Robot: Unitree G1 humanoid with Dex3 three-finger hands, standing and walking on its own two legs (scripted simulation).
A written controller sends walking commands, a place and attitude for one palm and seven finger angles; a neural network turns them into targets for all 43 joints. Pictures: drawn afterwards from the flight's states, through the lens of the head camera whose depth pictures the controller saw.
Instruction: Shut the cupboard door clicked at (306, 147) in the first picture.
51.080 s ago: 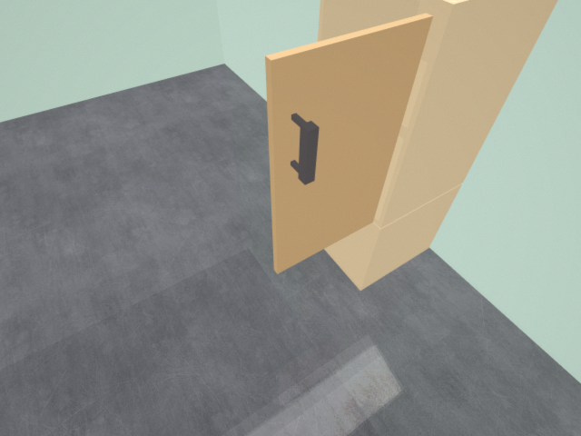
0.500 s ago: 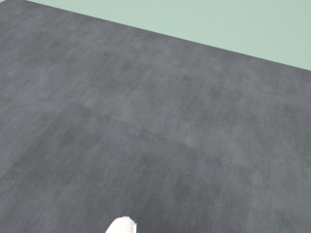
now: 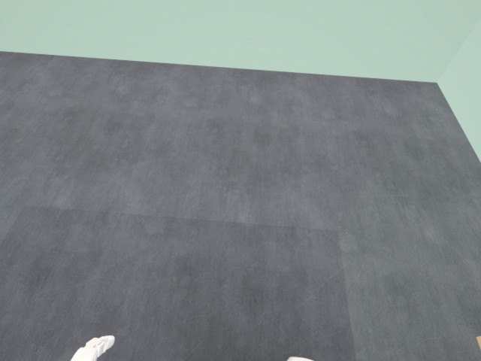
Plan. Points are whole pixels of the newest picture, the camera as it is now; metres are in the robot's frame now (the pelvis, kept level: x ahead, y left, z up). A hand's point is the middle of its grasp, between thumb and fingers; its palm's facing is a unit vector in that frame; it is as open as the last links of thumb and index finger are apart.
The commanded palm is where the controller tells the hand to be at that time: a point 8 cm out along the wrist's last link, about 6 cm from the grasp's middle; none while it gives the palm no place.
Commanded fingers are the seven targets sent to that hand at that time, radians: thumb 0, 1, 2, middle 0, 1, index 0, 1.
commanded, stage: turn to face it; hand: left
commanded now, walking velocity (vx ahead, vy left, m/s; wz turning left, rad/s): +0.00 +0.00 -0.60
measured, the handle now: out of the picture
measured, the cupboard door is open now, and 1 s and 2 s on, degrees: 11 11 11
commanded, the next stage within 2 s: none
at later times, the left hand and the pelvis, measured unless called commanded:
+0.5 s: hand (148, 340) +0.17 +0.19 -0.18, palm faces -0.25 -0.95 -0.20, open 7.4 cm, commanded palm none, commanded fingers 0.00 0.90 0.90 -0.20 -0.30 -0.20 -0.30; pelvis +0.03 +0.01 -0.01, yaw -17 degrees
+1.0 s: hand (200, 316) +0.22 +0.09 -0.15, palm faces -0.54 -0.80 -0.26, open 7.4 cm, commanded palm none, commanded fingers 0.00 0.90 0.90 -0.20 -0.30 -0.20 -0.30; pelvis +0.03 -0.03 +0.00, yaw -35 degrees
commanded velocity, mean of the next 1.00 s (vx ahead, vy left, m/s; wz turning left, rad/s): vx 0.00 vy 0.00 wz -0.60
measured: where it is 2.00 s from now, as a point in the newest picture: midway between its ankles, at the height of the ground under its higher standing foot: outside the picture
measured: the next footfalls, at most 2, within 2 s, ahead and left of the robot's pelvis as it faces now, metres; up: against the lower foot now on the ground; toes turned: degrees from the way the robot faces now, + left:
right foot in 0.06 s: +0.03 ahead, -0.14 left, +0.00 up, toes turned -7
left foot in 0.40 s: +0.12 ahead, +0.11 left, +0.00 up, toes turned -10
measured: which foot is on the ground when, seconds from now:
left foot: down 0.00-0.06, up 0.08-0.38, down 0.40-0.78, up 0.80-1.00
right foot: up 0.00-0.04, down 0.06-0.40, up 0.42-0.76, down 0.78-1.00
